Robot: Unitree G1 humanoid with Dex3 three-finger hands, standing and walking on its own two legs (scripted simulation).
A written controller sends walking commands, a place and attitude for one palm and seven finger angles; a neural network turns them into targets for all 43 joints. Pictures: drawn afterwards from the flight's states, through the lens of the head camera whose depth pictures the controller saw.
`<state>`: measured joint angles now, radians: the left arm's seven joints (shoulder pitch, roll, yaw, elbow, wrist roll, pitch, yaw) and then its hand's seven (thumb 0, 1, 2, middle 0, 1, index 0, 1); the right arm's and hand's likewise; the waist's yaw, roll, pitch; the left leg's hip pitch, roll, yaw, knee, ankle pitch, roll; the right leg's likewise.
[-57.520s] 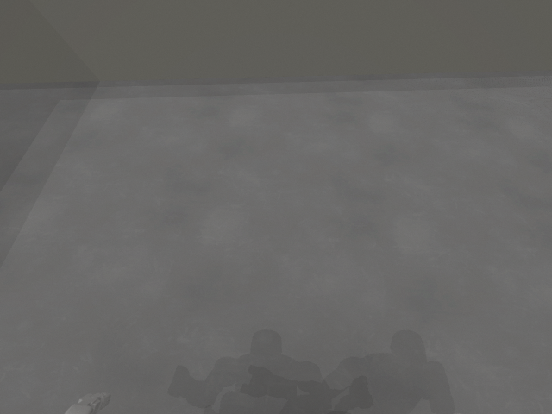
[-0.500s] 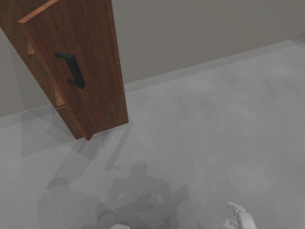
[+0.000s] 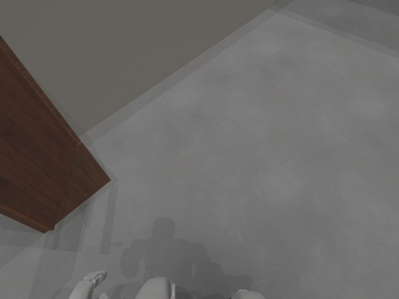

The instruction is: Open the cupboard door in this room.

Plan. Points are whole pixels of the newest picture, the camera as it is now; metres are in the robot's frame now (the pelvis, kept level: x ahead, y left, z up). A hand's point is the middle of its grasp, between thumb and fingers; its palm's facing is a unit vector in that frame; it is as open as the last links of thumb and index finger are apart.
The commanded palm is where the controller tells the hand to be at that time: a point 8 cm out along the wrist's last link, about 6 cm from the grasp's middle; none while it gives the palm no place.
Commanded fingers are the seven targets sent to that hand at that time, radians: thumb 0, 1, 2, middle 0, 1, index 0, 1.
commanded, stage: walk to a spot facing it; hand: left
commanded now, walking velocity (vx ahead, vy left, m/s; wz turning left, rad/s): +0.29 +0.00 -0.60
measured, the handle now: out of the picture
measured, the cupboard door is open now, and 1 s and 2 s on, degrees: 47 47 47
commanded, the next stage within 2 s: turn to face it in 1.58 s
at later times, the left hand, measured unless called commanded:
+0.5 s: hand (148, 230) +0.28 +0.15 -0.15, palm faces -0.32 -0.93 -0.17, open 7.4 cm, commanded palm none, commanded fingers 0.00 0.90 0.90 -0.20 -0.30 -0.20 -0.30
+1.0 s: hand (199, 186) +0.40 +0.03 -0.16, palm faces -0.40 -0.90 -0.20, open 7.2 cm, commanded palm none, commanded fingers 0.00 0.90 0.90 -0.20 -0.30 -0.20 -0.30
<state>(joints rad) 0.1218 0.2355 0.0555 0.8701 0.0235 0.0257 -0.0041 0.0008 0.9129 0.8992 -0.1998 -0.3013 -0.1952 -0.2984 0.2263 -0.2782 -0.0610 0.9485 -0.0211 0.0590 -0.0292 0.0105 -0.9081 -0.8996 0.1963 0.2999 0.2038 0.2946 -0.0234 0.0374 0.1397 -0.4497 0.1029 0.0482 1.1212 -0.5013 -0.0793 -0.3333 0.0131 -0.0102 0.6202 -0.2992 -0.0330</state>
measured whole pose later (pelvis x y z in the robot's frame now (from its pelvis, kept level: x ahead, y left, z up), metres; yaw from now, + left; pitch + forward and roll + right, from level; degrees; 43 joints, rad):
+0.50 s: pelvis +0.12 +0.00 +0.01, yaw -18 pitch +2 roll -1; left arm 0.14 0.23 0.08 0.92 0.04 0.03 -0.06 0.01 0.91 0.90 -0.20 -0.30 -0.19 -0.30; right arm 0.41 -0.16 -0.01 0.98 -0.04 -0.07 -0.03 0.00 -0.91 -0.90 0.20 0.30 0.21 0.30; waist -0.02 -0.02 0.07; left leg -0.04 0.12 0.22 0.37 -0.35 -0.04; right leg -0.62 -0.06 -0.07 0.97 -0.22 0.00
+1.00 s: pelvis +0.32 -0.14 +0.01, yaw -27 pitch +1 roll -1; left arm 0.32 0.18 0.05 1.05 0.02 -0.07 0.00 -0.01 0.94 0.90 -0.20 -0.30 -0.20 -0.30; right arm 0.13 -0.16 -0.05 0.97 -0.03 -0.03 0.01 0.01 -0.91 -0.90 0.19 0.30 0.20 0.29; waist 0.02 0.01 0.05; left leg -0.58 0.13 0.05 0.82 -0.20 -0.05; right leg -0.08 0.09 -0.06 0.33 -0.28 -0.09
